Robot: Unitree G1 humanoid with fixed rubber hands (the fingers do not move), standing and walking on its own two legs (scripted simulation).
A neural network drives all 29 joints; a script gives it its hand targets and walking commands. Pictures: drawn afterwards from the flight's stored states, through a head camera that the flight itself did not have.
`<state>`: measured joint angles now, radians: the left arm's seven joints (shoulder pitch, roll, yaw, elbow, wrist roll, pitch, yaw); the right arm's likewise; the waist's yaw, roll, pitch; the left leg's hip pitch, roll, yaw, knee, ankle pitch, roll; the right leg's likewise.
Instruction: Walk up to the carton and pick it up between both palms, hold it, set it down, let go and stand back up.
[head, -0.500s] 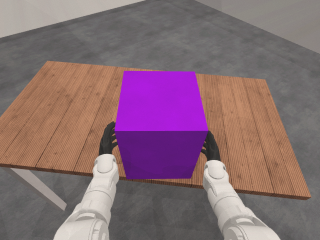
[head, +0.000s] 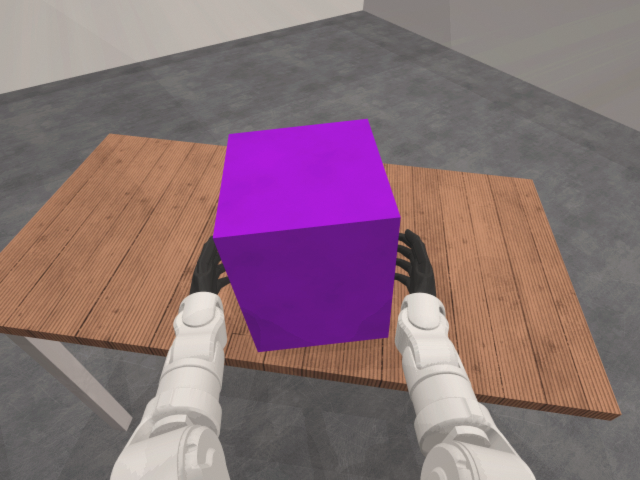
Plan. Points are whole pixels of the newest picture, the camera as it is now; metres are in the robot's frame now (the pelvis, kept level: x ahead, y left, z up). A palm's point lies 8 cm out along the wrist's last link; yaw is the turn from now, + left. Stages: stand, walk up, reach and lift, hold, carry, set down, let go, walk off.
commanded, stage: reach and lift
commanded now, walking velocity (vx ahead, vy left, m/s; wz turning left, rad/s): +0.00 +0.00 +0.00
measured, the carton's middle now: (311, 239) +0.44 +0.04 +0.06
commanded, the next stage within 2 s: none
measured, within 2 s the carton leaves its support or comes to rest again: neither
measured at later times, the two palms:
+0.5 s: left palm (167, 239) +0.36 +0.21 +0.13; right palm (410, 231) +0.36 -0.07 +0.15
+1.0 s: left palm (157, 202) +0.33 +0.19 +0.21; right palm (453, 181) +0.34 -0.09 +0.25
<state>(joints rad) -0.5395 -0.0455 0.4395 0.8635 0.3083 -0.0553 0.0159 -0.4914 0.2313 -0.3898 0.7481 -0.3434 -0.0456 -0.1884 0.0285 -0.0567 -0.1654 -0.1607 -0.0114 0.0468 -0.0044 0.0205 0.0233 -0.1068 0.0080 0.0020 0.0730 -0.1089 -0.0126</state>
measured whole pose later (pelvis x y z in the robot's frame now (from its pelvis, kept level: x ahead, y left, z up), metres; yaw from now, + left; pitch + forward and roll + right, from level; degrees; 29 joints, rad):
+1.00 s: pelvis -0.06 +0.02 +0.00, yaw -1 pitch +1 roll -1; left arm -0.96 0.05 0.40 0.83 0.24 0.51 0.05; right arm -1.03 0.04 -0.44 0.81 -0.29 0.52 -0.10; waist 0.03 -0.04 -0.20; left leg -0.16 -0.01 0.06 0.10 0.04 0.03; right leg -0.10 0.01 0.01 0.16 -0.08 -0.01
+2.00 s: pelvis -0.07 +0.02 +0.00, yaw -1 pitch +5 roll -1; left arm -0.70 -0.05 0.27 0.28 0.19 0.68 0.13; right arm -0.73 0.14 -0.27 0.26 -0.21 0.65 -0.16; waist 0.02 -0.03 -0.15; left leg -0.24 0.00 0.07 0.09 0.07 0.03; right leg -0.18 0.01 0.02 0.14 -0.04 0.00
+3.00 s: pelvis -0.05 +0.00 +0.00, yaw -2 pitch +4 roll +0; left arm -0.46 -0.09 0.16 -0.01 0.14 0.78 0.16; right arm -0.51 0.08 -0.13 0.04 -0.13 0.72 -0.13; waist 0.03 -0.02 -0.11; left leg -0.14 0.02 0.06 -0.03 0.09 0.00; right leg -0.11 0.04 0.02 0.07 -0.04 -0.02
